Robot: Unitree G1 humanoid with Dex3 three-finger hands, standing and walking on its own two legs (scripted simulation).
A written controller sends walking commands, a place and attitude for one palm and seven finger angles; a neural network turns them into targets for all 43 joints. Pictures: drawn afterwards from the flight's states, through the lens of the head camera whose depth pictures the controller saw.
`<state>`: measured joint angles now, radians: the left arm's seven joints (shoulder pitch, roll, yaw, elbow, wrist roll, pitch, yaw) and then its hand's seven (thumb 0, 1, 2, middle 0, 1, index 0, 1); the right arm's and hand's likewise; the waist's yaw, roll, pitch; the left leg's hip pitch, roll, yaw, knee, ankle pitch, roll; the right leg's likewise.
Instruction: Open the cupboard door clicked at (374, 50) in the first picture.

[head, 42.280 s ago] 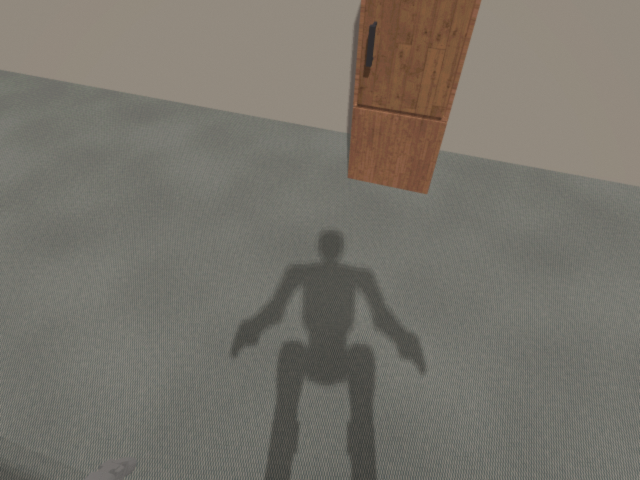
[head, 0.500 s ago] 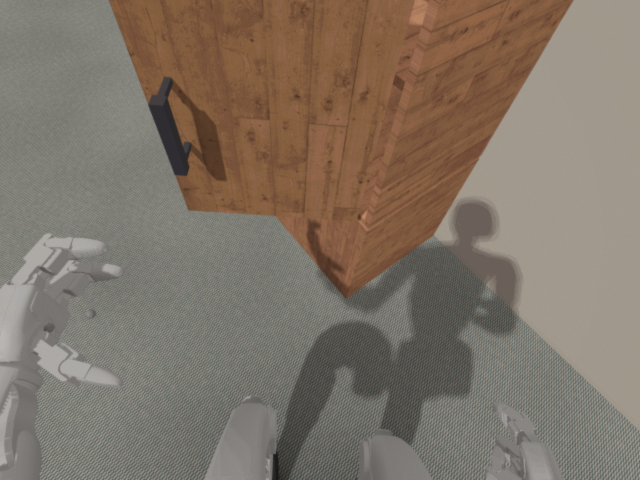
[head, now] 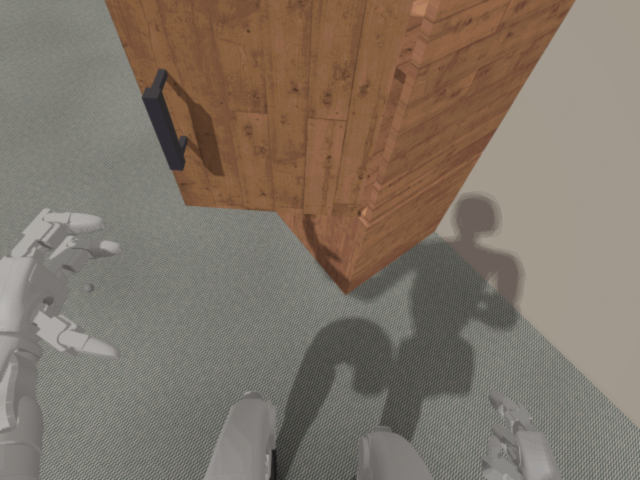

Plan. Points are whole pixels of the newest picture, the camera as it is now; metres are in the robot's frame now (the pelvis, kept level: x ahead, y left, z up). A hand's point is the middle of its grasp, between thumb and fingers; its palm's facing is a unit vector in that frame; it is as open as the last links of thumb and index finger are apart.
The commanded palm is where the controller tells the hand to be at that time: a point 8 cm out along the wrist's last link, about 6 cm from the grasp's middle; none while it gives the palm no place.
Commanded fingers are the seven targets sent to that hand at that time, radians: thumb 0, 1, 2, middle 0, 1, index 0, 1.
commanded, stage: move the hooked fingers beside the handle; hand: left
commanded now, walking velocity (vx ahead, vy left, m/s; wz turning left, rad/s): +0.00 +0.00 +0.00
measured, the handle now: (169, 123) +0.58 +0.27 +0.03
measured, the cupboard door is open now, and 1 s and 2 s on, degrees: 50 50 50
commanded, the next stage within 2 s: none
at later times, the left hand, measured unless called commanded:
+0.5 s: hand (100, 222) +0.39 +0.31 +0.04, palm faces +0.04 -1.00 -0.02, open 14.0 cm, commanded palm +0.38 +0.35 +0.04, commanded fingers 0.00 -0.50 0.30 -0.30 -1.20 -0.30 -1.20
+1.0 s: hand (104, 181) +0.46 +0.33 +0.04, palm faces +0.07 -1.00 -0.02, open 14.0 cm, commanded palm +0.45 +0.35 +0.04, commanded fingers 0.00 -0.50 0.30 -0.30 -1.20 -0.30 -1.20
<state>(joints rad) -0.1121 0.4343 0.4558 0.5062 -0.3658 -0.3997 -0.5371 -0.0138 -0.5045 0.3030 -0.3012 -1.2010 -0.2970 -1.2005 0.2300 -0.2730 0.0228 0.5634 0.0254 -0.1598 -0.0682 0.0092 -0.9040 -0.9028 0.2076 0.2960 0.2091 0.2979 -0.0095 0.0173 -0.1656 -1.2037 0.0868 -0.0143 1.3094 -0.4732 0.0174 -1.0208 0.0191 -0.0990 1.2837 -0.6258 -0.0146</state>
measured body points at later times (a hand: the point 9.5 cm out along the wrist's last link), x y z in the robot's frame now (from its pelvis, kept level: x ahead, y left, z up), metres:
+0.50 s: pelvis +0.00 +0.01 -0.01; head +0.13 +0.04 +0.43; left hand +0.38 +0.36 +0.04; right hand +0.10 -0.26 -0.10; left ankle +0.07 +0.11 -0.61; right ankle +0.00 -0.12 -0.61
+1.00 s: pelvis -0.01 +0.01 -0.03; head +0.15 +0.05 +0.39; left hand +0.45 +0.38 +0.04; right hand +0.06 -0.28 -0.12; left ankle +0.07 +0.11 -0.61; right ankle +0.00 -0.12 -0.61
